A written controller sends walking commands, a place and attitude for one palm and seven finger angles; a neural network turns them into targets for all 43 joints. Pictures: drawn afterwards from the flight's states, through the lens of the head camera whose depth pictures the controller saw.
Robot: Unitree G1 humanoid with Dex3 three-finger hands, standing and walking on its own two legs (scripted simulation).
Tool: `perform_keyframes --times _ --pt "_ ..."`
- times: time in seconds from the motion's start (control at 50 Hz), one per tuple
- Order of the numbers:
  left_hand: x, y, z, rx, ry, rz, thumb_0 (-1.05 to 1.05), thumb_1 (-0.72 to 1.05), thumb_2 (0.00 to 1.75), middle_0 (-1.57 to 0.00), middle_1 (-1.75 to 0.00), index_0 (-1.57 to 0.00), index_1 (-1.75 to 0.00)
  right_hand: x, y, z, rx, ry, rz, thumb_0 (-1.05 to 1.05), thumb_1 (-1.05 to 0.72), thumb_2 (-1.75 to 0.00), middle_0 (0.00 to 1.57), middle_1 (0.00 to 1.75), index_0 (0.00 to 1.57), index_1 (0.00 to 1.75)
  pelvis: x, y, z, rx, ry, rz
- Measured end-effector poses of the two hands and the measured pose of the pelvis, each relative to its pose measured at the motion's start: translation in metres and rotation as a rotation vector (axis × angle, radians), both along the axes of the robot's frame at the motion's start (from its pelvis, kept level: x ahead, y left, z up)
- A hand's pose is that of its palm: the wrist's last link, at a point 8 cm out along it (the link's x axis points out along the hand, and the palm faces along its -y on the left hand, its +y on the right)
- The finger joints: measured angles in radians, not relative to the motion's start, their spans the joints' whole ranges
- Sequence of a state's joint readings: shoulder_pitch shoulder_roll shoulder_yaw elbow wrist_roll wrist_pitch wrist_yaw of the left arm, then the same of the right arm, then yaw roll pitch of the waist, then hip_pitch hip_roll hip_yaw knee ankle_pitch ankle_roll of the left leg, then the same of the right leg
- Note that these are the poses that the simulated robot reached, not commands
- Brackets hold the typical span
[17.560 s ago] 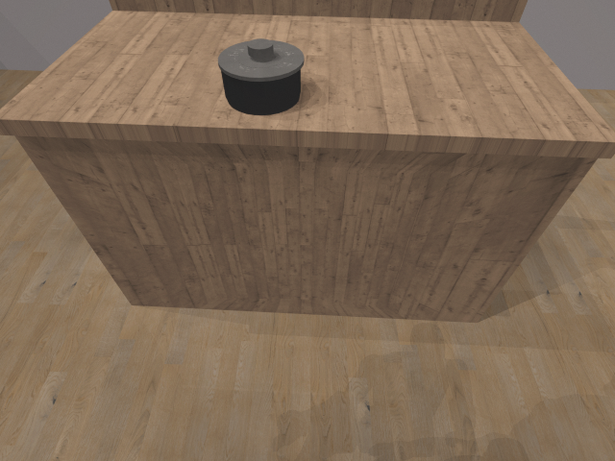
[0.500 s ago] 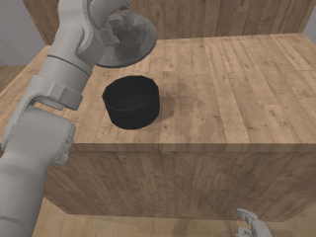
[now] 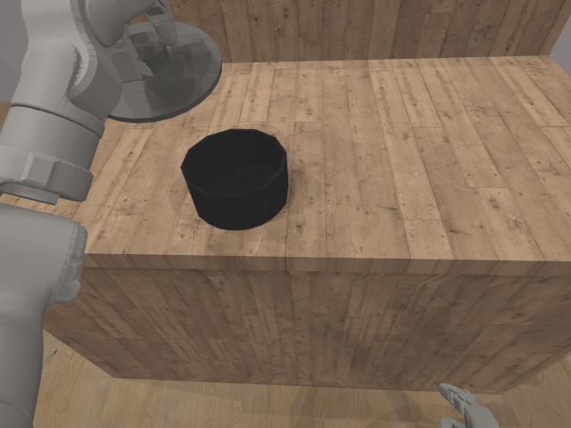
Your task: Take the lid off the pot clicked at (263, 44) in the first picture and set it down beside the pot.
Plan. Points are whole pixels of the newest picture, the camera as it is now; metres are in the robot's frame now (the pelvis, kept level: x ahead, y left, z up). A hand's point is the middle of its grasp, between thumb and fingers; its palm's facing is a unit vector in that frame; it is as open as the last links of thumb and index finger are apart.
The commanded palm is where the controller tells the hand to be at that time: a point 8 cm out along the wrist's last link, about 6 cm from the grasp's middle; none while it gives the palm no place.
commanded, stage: move the lid sideways beside the pot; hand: left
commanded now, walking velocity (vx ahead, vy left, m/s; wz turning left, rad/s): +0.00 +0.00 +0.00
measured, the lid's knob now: (145, 52) +0.49 +0.18 +0.30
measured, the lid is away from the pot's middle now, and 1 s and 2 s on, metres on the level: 0.08 0.20 0.22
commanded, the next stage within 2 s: lower the lid onto the table in 1.40 s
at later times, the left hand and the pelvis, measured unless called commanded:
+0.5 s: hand (75, 60) +0.45 +0.25 +0.31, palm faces -0.09 -0.06 -0.99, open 8.2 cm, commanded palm +0.43 +0.25 +0.37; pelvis +0.00 +0.01 +0.00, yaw +1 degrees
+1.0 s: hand (40, 66) +0.44 +0.29 +0.30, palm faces -0.11 -0.07 -0.99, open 8.2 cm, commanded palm +0.43 +0.30 +0.37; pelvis +0.00 +0.02 +0.00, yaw +1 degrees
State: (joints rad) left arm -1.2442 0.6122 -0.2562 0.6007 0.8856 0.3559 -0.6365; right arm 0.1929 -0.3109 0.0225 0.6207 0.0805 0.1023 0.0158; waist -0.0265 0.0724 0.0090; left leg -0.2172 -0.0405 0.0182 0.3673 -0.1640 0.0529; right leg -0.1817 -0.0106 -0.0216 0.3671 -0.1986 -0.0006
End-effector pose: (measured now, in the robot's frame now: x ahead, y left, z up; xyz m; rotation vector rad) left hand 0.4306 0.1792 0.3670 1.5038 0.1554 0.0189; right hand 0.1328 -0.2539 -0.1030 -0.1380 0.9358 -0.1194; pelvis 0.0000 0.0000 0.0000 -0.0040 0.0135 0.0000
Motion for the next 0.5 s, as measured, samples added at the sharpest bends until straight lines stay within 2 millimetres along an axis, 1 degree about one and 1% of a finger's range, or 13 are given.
perform_keyframes --times 0.24,0.32,0.44,0.5 --pt "-0.003 0.035 -0.004 0.009 0.014 0.056 0.00 0.20 0.89 -0.60 -0.86 -0.57 -0.86 0.009 0.013 0.000 0.007 0.011 0.019 0.01 -0.91 -0.90 0.20 0.29 0.20 0.30 0.000 0.007 0.000 -0.005 0.006 0.011" --pt "-0.003 0.043 -0.005 0.017 0.011 0.061 0.00 0.20 0.89 -0.60 -0.86 -0.57 -0.85 0.010 0.018 0.000 0.008 0.015 0.027 0.01 -0.91 -0.90 0.20 0.29 0.20 0.30 0.000 0.010 -0.001 -0.007 0.011 0.014" --pt "0.001 0.061 -0.006 0.004 0.029 0.102 0.00 0.20 0.89 -0.60 -0.86 -0.57 -0.86 0.005 0.021 -0.001 0.007 0.038 0.017 0.01 -0.91 -0.90 0.20 0.29 0.20 0.30 0.000 0.013 -0.001 -0.009 0.018 0.015" --pt "-0.001 0.065 -0.005 0.022 0.013 0.093 0.00 0.20 0.89 -0.60 -0.86 -0.57 -0.85 0.002 0.021 -0.002 0.001 0.047 0.015 0.01 -0.91 -0.90 0.20 0.29 0.20 0.30 0.001 0.015 0.000 -0.011 0.021 0.015"
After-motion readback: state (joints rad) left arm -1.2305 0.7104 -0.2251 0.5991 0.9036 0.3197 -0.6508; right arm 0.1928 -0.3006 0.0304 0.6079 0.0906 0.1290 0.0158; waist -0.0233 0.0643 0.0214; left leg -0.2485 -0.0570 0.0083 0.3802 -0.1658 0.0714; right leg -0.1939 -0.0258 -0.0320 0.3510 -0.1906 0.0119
